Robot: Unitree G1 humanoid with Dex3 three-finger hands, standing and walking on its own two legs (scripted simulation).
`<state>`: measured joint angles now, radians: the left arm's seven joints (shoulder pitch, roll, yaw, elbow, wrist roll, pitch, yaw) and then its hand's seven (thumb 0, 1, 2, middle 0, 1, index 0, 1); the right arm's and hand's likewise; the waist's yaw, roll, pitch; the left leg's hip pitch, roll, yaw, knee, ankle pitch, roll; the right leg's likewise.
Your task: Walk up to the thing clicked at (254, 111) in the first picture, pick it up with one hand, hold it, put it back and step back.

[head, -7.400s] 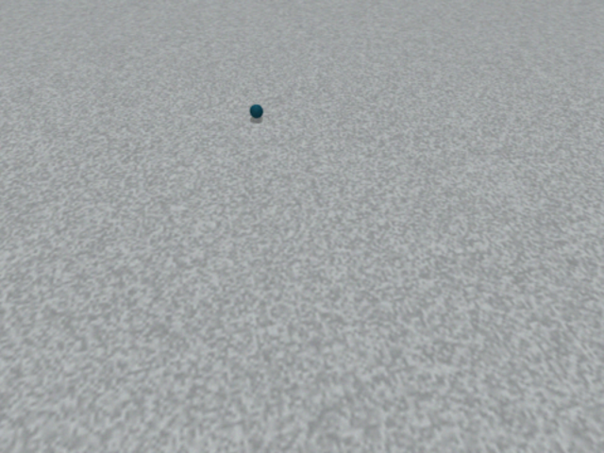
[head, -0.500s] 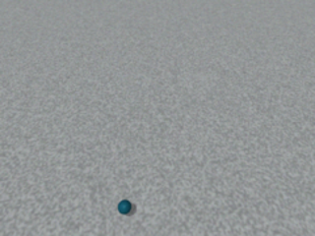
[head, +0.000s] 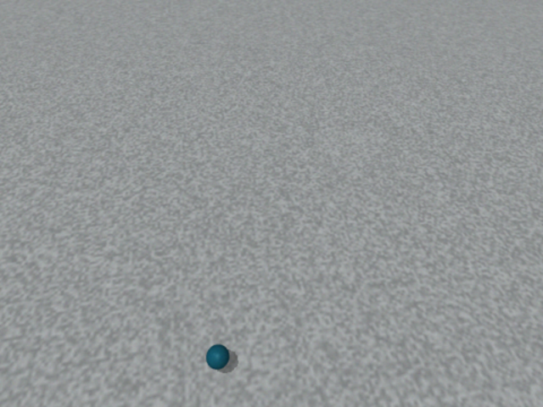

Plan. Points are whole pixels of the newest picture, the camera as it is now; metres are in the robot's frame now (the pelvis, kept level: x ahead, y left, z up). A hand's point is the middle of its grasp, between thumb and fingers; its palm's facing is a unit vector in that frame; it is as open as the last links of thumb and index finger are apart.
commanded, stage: stand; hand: left
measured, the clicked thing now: (217, 356) +0.43 +0.18 -0.74
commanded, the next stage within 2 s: none
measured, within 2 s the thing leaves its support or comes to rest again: neither
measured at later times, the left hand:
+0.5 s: hand out of the picture +0.07 +0.25 -0.15, palm faces -0.03 -0.94 -0.34, open 7.4 cm
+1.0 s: hand out of the picture +0.06 +0.24 -0.15, palm faces -0.05 -0.94 -0.34, open 7.4 cm
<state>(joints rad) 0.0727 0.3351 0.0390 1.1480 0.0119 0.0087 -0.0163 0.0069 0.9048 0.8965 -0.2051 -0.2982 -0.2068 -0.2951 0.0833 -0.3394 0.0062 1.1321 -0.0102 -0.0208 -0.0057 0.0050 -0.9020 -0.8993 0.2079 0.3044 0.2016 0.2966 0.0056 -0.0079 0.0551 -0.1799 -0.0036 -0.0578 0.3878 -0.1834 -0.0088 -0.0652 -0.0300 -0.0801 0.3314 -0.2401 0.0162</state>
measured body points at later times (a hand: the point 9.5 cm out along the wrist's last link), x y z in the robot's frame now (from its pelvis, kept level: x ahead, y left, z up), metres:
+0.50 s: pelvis -0.01 +0.00 +0.00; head +0.01 +0.00 +0.45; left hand +0.07 +0.30 -0.13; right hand +0.08 -0.30 -0.13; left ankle +0.02 +0.12 -0.75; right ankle -0.04 -0.12 -0.75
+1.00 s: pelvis -0.01 -0.01 +0.00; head +0.00 -0.01 +0.45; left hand +0.07 +0.29 -0.13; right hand +0.06 -0.31 -0.13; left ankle +0.02 +0.12 -0.75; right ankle -0.04 -0.12 -0.75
